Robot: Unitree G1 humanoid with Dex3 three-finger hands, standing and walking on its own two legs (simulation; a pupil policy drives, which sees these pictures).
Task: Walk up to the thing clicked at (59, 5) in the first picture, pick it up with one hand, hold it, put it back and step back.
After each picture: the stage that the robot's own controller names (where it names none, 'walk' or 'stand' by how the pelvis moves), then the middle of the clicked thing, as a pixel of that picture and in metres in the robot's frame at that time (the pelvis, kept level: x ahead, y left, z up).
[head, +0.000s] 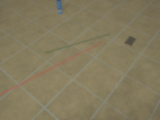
stand; (59, 5) +2.10 +0.40 -0.66
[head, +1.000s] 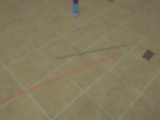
walk; (75, 8) +1.98 +0.20 -0.63
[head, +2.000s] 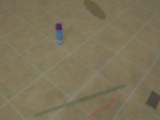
walk; (59, 34) +1.34 +0.24 -0.65
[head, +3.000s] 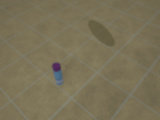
walk; (58, 74) +0.85 +0.24 -0.64
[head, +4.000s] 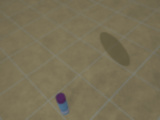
walk; (62, 104) +0.55 +0.23 -0.63
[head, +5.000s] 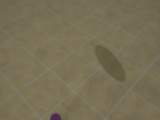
stand; out of the picture +0.44 +0.20 -0.65
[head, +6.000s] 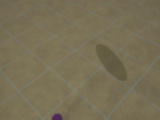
stand; out of the picture +0.42 +0.19 -0.66
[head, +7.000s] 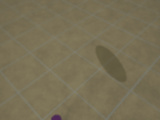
stand; out of the picture +0.43 +0.20 -0.66
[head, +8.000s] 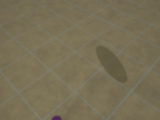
stand; out of the picture +0.42 +0.20 -0.66
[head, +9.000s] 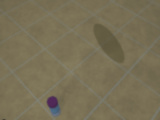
go down; (54, 107) +0.44 +0.19 -0.63
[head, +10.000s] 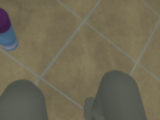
go down; (4, 33) +0.51 +0.25 -0.22
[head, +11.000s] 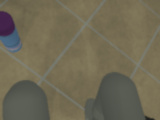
close in; (8, 35) +0.50 +0.24 -0.24
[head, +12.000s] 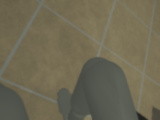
close in; out of the picture +0.49 +0.29 -0.17
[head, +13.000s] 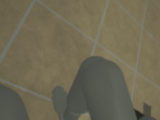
lift; out of the picture +0.48 +0.29 -0.17
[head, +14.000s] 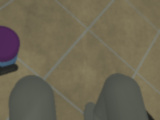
lift; (4, 53) +0.37 +0.25 -0.07
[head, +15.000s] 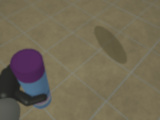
hold; (35, 84) +0.31 +0.16 +0.07
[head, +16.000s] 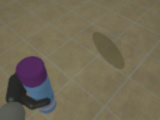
hold; (40, 89) +0.31 +0.15 +0.04
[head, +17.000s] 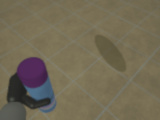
hold; (40, 89) +0.31 +0.16 +0.04
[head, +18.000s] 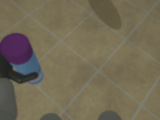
crouch; (27, 64) +0.39 +0.18 -0.02
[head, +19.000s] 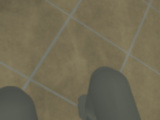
lower; out of the picture +0.51 +0.26 -0.06
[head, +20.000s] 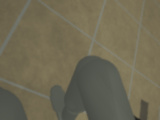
lower; out of the picture +0.47 +0.29 -0.17
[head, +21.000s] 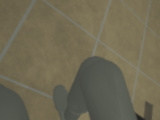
lower; out of the picture +0.46 +0.29 -0.17
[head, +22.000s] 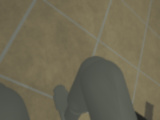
lower; out of the picture +0.46 +0.29 -0.17
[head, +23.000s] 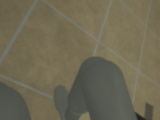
lower; out of the picture +0.46 +0.29 -0.17
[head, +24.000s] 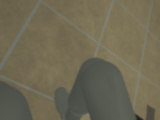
open; out of the picture +0.46 +0.27 -0.17
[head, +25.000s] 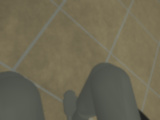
stand; out of the picture +0.46 +0.26 -0.18
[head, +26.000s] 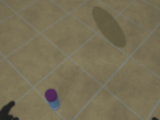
stand; (53, 100) +0.43 +0.18 -0.52
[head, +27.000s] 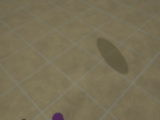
stand; out of the picture +0.41 +0.17 -0.60
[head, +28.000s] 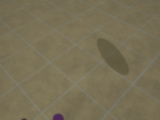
stand; out of the picture +0.40 +0.17 -0.60
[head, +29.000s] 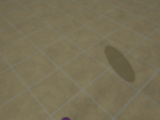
stand; out of the picture +0.41 +0.16 -0.66
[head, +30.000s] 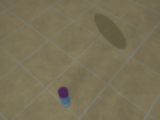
walk; (64, 97) +0.49 +0.15 -0.63
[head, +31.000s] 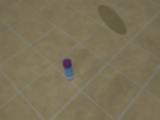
walk; (68, 70) +0.75 +0.17 -0.63
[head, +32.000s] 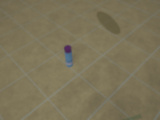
stand; (68, 56) +1.06 +0.20 -0.63
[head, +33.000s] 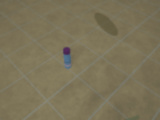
stand; (67, 58) +1.06 +0.18 -0.66
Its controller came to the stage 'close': yes
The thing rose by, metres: 0.69
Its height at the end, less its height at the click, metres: +0.00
